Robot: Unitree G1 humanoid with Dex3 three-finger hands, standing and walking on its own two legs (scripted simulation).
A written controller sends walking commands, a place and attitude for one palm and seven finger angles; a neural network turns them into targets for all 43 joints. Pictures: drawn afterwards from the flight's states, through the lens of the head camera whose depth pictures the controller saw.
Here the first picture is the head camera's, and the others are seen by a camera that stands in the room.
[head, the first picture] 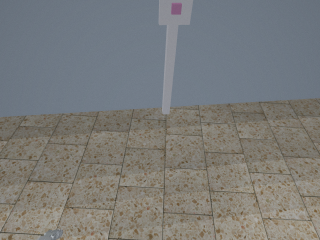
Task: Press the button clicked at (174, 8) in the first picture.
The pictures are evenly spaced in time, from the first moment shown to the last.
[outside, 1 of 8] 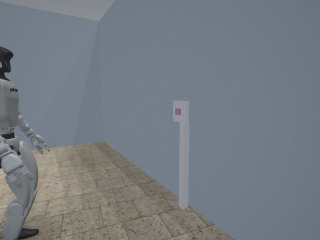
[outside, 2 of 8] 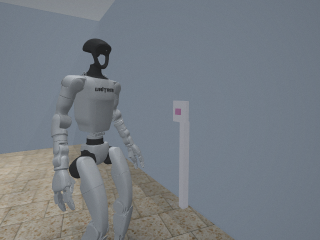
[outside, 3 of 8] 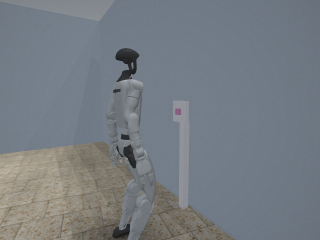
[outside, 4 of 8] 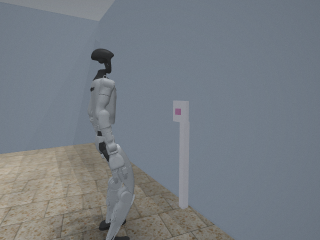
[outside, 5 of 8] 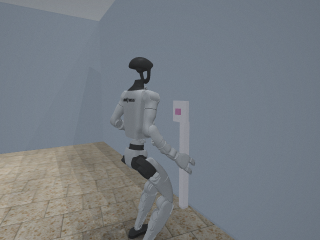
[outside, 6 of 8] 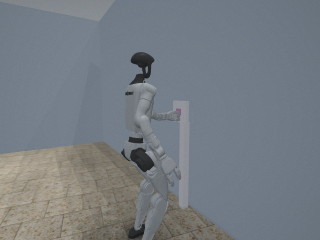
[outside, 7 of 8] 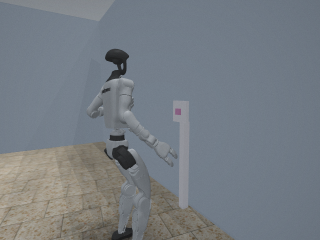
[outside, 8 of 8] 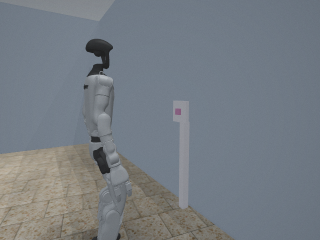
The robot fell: no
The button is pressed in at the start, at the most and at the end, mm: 0 7 0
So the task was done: yes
